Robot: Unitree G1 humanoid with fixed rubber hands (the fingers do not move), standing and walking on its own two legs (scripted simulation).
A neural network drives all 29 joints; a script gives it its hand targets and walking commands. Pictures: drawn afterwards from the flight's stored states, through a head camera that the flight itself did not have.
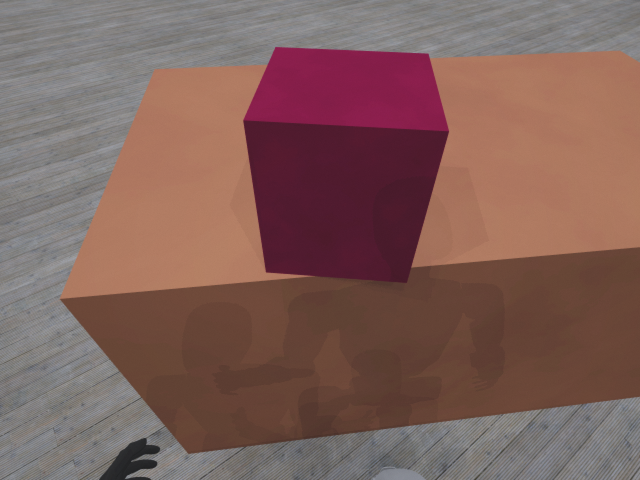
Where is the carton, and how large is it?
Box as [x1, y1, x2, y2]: [243, 47, 448, 282]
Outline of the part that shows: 275,47 243,120 266,271 406,282 448,133 446,121 428,54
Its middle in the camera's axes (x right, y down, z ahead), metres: +0.03 -0.10 +0.55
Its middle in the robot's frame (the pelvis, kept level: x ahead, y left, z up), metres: +0.50 -0.02 +0.14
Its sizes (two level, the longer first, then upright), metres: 0.210 0.200 0.250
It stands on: a pedestal, 0.76 m high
